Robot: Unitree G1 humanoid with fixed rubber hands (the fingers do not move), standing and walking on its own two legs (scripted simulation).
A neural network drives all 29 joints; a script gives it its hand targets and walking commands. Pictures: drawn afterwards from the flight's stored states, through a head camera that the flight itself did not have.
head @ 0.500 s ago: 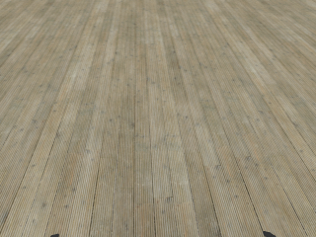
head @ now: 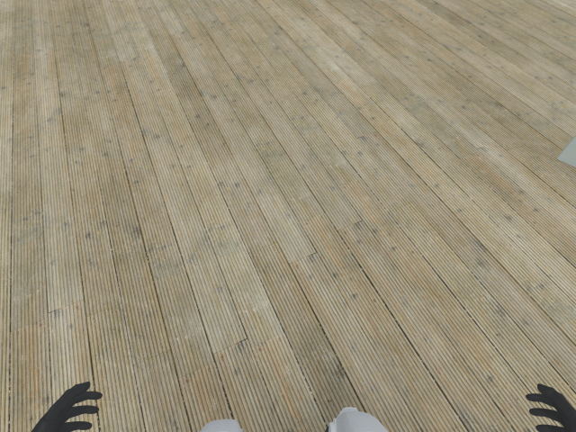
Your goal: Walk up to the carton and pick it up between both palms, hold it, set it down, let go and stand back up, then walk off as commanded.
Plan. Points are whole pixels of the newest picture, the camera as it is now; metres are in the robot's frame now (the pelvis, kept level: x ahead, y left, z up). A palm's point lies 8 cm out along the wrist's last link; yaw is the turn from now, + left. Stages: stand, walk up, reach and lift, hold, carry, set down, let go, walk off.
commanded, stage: walk up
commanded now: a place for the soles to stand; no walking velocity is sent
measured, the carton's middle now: out of the picture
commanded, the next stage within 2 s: none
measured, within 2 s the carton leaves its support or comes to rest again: neither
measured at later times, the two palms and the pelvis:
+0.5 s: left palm (194, 315) +0.29 +0.18 -0.08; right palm out of the picture -0.03 -0.44 -0.02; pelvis +0.04 -0.08 +0.01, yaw -22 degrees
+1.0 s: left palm (314, 289) +0.35 -0.02 -0.10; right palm out of the picture -0.03 -0.58 -0.06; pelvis +0.10 -0.26 +0.00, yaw -32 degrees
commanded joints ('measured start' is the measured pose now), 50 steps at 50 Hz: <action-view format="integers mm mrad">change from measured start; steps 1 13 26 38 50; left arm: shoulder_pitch -2 18 -121 -15 27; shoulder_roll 238 225 189 252 298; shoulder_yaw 65 62 57 62 38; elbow -120 -78 -85 -32 -20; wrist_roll -13 15 -6 -31 -12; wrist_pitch -1 13 -8 -34 -13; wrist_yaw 28 -11 -35 58 50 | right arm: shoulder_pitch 148 75 151 238 202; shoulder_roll -177 -226 -316 -198 -335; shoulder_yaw -12 -53 -88 -10 -76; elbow -45 -108 -75 -13 -78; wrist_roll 13 -42 -31 1 -22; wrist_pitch -41 -97 -100 -87 -98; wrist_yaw -18 -59 -27 -29 -60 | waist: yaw -5 3 -88 -18 -73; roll -195 55 165 -232 85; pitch -207 -51 -86 -117 -111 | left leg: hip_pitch -212 85 193 -267 233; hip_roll -60 298 301 11 446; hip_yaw -15 -340 56 -6 -611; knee -53 -765 -644 14 -762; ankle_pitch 109 14 258 140 -151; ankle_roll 1 84 170 8 273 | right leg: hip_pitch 355 -160 -97 334 -236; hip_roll -168 -54 -144 -185 -9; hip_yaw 401 144 -20 291 153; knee -334 332 31 -283 496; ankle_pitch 149 -38 -115 226 -230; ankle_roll -245 40 27 -230 8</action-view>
